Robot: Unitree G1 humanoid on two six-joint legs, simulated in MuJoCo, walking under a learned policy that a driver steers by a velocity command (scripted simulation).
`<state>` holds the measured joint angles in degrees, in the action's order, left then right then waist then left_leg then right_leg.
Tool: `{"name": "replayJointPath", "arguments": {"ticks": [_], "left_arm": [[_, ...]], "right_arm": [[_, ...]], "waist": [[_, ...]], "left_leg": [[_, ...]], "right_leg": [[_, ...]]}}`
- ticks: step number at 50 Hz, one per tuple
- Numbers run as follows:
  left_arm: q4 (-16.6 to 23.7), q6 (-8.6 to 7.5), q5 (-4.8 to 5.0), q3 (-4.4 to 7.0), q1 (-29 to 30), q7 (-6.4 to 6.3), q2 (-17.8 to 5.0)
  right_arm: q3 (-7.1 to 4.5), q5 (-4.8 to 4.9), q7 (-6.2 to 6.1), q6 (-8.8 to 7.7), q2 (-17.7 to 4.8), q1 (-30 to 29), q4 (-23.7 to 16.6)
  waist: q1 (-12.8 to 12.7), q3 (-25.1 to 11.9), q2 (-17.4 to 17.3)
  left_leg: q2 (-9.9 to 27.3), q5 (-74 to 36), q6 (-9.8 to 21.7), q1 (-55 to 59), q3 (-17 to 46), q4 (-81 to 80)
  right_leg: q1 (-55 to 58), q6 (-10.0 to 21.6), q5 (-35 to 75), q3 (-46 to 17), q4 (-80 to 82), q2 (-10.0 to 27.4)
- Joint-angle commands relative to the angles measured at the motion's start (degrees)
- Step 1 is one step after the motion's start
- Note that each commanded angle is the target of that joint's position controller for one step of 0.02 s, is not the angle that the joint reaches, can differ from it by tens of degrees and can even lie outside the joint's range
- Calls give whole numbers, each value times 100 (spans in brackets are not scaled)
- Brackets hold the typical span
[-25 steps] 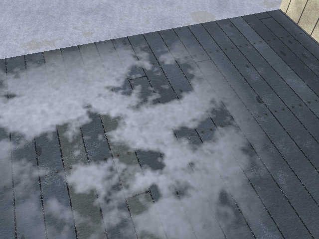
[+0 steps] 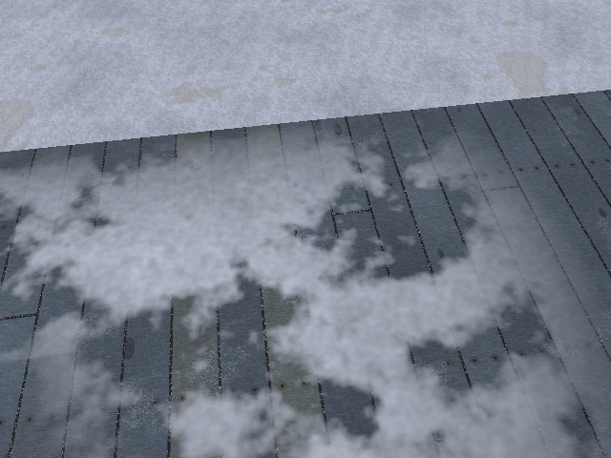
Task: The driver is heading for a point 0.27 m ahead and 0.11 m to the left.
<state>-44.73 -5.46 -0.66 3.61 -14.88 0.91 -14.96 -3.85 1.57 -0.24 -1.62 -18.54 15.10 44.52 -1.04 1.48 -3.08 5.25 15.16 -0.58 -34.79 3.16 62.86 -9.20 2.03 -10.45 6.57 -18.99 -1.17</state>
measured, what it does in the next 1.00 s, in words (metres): walks ahead: left foot, then right foot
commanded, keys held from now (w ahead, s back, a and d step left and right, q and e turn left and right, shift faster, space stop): w+q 0.12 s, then no key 0.88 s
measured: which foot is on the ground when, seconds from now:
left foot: up 0.00-0.26, down 0.28-1.00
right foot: down 0.00-0.28, up 0.30-0.62, down 0.64-1.00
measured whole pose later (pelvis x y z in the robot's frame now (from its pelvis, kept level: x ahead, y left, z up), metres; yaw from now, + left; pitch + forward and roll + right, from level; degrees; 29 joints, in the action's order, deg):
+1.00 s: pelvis +0.27 +0.05 -0.01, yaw +10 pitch -1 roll +0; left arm -57.1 -0.7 -0.2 1.5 -8.9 -1.6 -13.3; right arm -2.2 -0.4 -1.0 0.6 -13.9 8.8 54.2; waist -0.1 2.1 0.1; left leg -1.2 14.0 0.8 -12.0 -0.1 27.2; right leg -11.2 -1.0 -15.7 -0.3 -28.2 1.5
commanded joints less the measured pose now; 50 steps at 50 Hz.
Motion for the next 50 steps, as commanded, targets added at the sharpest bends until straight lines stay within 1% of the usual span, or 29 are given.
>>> {"name": "replayJointPath", "arguments": {"ticks": [1,4,6,9,11,12,13,14,15,16,17,18,19,20,21,23,26,29,30,32,33,34,35,36,37,39,41,44,50], "left_arm": [[280,-158,-16,188,404,-48,-727],[172,-108,13,230,313,-103,-897],[70,-59,58,268,111,-125,-1027],[-115,86,159,296,-89,-143,-1147],[-161,171,236,328,-56,-176,-1304],[-166,211,266,329,33,-194,-1336],[-175,225,251,275,2,-202,-1210],[-54,187,27,146,-209,-197,-906],[-59,131,-162,-74,-986,-87,-312],[-310,115,81,-9,-1077,-25,-812],[-191,153,309,78,-395,-22,-1048],[-105,199,269,53,2,-93,-943],[-161,290,184,57,134,-176,-876],[-206,394,141,61,-4,-225,-834],[-276,467,102,57,-173,-260,-760],[-356,518,57,25,-330,-321,-591],[-352,560,39,-16,-42,-349,-525],[-349,615,54,11,232,-322,-612],[-365,612,36,10,252,-307,-585],[-403,575,-80,-9,255,-275,-563],[-356,544,-110,11,280,-284,-777],[-377,545,-24,103,508,-305,-1189],[-454,527,8,68,563,-266,-864],[-485,488,-25,0,605,-241,-632],[-520,447,-51,-27,681,-229,-581],[-619,365,-14,-42,647,-219,-575],[-748,346,25,-44,515,-236,-601],[-882,378,39,-55,497,-266,-599],[-1102,442,51,-71,578,-274,-572]], "right_arm": [[-31,-37,27,12,-111,82,-400],[29,-31,156,-47,-6,-445,-561],[60,-37,233,-54,26,-865,-729],[47,-110,307,-71,-17,-1217,-978],[-44,-161,338,-86,-203,-964,-1005],[-144,-181,336,-96,-380,-446,-876],[-282,-186,277,-98,-645,218,-675],[-394,-227,145,-52,-1144,762,-595],[-298,-339,59,-21,-1400,408,-773],[-211,-284,142,-13,-1023,532,-857],[-177,-222,191,-9,-829,280,-770],[-116,-132,187,-27,-599,-126,-722],[-33,-131,168,-29,-375,-440,-718],[-16,-195,159,-31,-337,-680,-718],[-29,-278,158,-50,-368,-819,-708],[-31,-337,133,-106,-345,-968,-632],[-30,-309,56,-86,-342,-986,-455],[11,-293,25,-6,-286,-982,-279],[37,-269,27,18,-238,-1036,-236],[127,-235,41,33,-22,-909,-84],[161,-290,45,23,61,-717,-2],[120,-291,55,9,14,-313,57],[131,-317,16,39,3,-526,86],[99,-285,-15,75,-103,-727,76],[94,-259,-52,115,-77,-757,112],[83,-275,-75,164,-98,-682,217],[76,-248,-70,143,-88,-701,314],[69,-207,-68,125,-64,-724,475],[56,-186,-112,172,-91,-700,805]], "waist": [[166,74,675],[-17,181,579],[-183,294,494],[-206,386,498],[25,55,718],[346,-275,722],[694,-678,549],[800,-1323,-261],[108,-2189,-1417],[509,-3223,-608],[559,-2325,-247],[430,-1489,57],[275,-1039,132],[53,-858,-23],[-82,-830,-123],[-199,-899,-175],[-76,-994,-269],[25,-751,-323],[-22,-628,-293],[-98,-382,-99],[14,-290,211],[432,-184,951],[276,-190,1088],[211,-104,980],[222,-114,928],[190,-169,830],[114,-291,628],[66,-369,476],[67,-332,310]], "left_leg": [[294,-790,-70,-450,296,-474],[216,-1635,1,-236,17,-1579],[166,-1763,79,-214,-175,-2061],[-61,-1421,243,-27,-364,-2664],[-376,-1014,418,535,-546,-2858],[-584,-1132,542,1230,-638,-3145],[-762,-1895,693,2332,-654,-3529],[170,-4461,993,3946,429,-3235],[1647,-7145,2074,5419,2394,-2822],[1947,-6130,2556,5463,2915,-3318],[1553,-5054,2291,4791,2189,-3632],[1195,-4145,1909,4002,1660,-3835],[984,-3737,1695,3186,1328,-4064],[832,-3579,1588,2430,1034,-4287],[740,-3556,1565,1967,833,-4445],[662,-3675,1588,1691,557,-4537],[619,-2755,1503,1738,475,-4652],[571,-861,1363,1597,627,-4818],[500,-229,1258,1503,648,-4794],[201,696,831,1282,598,-4643],[-36,885,562,1231,479,-4357],[-442,786,363,1278,122,-4249],[-542,345,225,1933,-113,-4071],[-503,88,225,2214,-105,-3959],[-444,-105,275,2327,-72,-3926],[-396,-452,336,2312,-8,-3946],[-373,-841,349,2344,-4,-3923],[-370,-1241,314,2421,-33,-3879],[-358,-1531,273,2577,-57,-3868]], "right_leg": [[114,948,1260,-782,1202,1617],[218,818,1407,-190,1225,1487],[447,779,1398,-9,1221,1585],[847,659,2733,145,711,1679],[1109,506,4055,185,1,1688],[1113,366,4431,258,-706,1553],[754,143,4198,418,-1714,1274],[-479,-188,1910,490,-3364,900],[-2066,-564,-3152,-139,-5331,133],[-2079,-576,-3181,-1182,-5879,141],[-2524,-532,-2806,-1062,-5806,377],[-2768,-495,-2366,-942,-5357,594],[-2517,-519,-2052,-955,-4964,734],[-1951,-555,-1759,-966,-4655,776],[-1503,-591,-1513,-893,-4425,712],[-1094,-635,-1292,-853,-3702,661],[-785,-605,-694,-884,-2702,653],[-519,-523,-395,-852,-2034,582],[-345,-463,-235,-803,-1654,536],[146,-300,419,-842,-671,555],[241,-157,875,-1263,-410,947],[-57,41,478,-1349,-504,1083],[-724,62,-664,-1303,-279,910],[-999,-38,-975,-1248,-149,790],[-1019,-139,-746,-1176,-147,729],[-716,-212,-130,-1076,-293,654],[-439,-207,359,-1008,-447,610],[-232,-166,752,-960,-537,568],[-129,-134,948,-891,-525,491]]}}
